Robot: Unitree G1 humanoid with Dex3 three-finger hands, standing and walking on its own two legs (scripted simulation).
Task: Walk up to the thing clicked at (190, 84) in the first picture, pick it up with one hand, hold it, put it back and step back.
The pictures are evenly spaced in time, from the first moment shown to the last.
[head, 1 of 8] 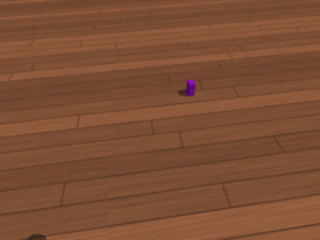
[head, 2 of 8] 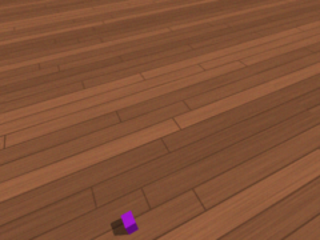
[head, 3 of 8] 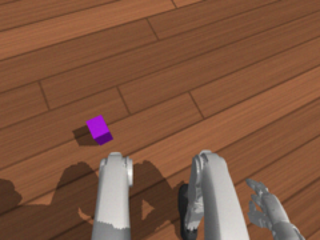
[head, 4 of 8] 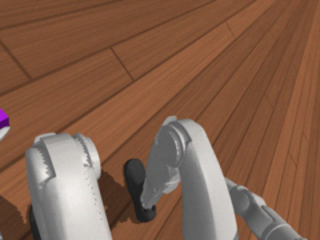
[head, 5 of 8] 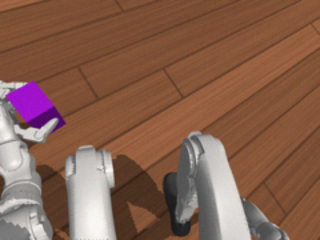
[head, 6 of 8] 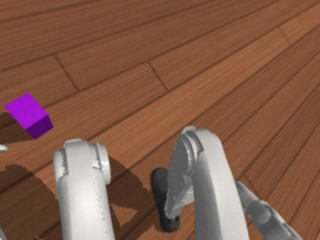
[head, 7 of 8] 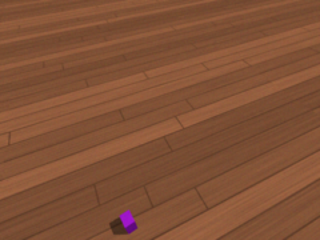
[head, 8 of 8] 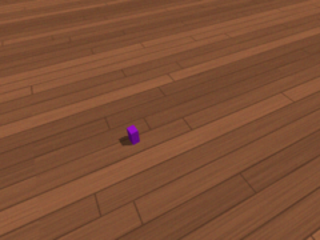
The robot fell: no
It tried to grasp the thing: yes
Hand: left
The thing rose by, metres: 0.69
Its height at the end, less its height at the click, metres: +0.00
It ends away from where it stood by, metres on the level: 0.02
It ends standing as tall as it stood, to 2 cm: yes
